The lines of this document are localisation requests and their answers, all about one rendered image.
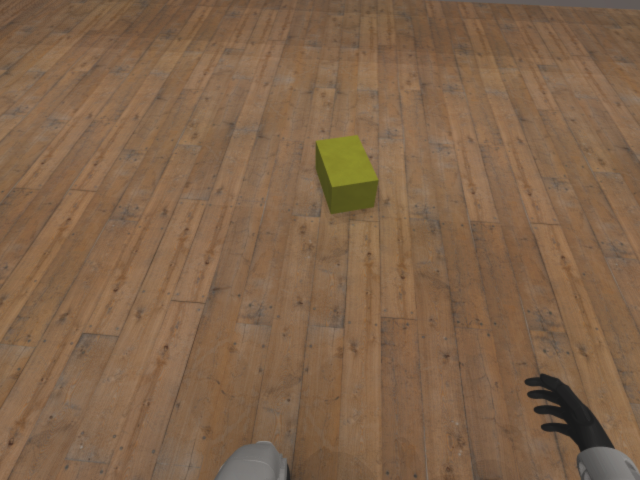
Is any robot right forearm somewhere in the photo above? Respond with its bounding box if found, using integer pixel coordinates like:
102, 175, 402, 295
577, 447, 640, 480

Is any right robot hand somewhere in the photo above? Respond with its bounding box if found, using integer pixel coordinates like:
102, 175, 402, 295
524, 373, 615, 452

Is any carton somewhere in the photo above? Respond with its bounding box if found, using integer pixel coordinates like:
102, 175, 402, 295
316, 135, 379, 214

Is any robot left shin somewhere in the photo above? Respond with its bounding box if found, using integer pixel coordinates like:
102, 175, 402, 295
256, 441, 276, 449

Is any robot left thigh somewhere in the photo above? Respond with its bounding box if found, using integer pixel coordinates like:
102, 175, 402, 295
214, 443, 287, 480

